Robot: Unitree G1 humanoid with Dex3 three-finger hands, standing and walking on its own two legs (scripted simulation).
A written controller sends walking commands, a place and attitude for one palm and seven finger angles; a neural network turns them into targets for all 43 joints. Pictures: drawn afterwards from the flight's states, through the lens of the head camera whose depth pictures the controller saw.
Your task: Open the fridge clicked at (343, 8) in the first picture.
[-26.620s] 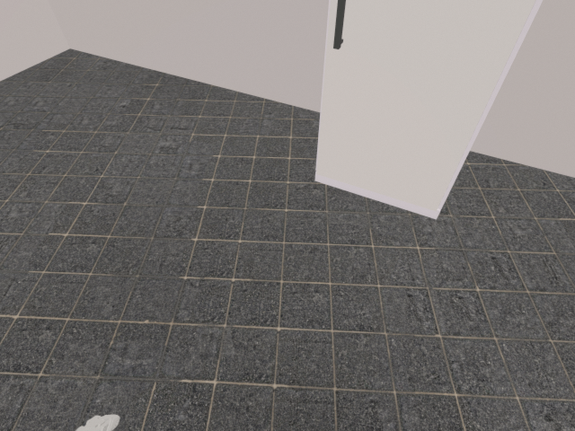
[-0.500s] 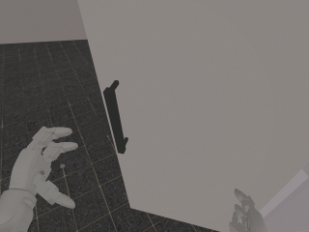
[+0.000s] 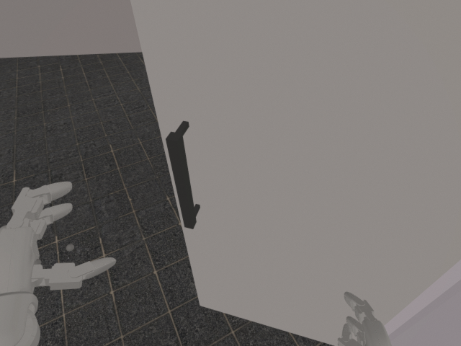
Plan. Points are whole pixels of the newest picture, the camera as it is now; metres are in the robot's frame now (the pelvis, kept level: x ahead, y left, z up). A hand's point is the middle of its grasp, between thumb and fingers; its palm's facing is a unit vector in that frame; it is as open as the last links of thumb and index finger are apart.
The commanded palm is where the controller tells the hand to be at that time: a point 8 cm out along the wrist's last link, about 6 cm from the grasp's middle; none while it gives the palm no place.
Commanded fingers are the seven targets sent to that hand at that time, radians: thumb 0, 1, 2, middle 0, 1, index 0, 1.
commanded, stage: draw the hand back to the body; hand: left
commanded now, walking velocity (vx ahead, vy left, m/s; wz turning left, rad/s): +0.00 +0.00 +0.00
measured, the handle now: (187, 180) +0.39 +0.14 +0.09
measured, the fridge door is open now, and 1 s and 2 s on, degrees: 69 69 69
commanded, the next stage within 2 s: step back with the hand held close in 0.76 s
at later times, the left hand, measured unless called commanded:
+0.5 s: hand (43, 236) +0.19 +0.28 +0.16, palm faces +0.49 -0.78 -0.38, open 7.9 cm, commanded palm +0.14 +0.31 +0.18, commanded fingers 0.00 0.90 0.90 -0.20 -0.30 -0.20 -0.30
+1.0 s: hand (52, 235) +0.20 +0.27 +0.16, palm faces +0.46 -0.80 -0.37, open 7.4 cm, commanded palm +0.14 +0.30 +0.18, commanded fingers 0.00 0.90 0.90 -0.20 -0.30 -0.20 -0.30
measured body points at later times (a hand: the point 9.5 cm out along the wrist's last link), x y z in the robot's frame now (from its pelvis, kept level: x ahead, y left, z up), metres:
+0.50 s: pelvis +0.00 +0.00 +0.01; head -0.02 -0.01 +0.45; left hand +0.16 +0.32 +0.19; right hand +0.20 -0.22 -0.07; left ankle +0.01 +0.10 -0.73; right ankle +0.00 -0.12 -0.73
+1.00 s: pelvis -0.01 +0.00 +0.01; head -0.01 +0.00 +0.45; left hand +0.17 +0.31 +0.18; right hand +0.18 -0.22 -0.07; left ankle +0.01 +0.10 -0.73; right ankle +0.00 -0.12 -0.73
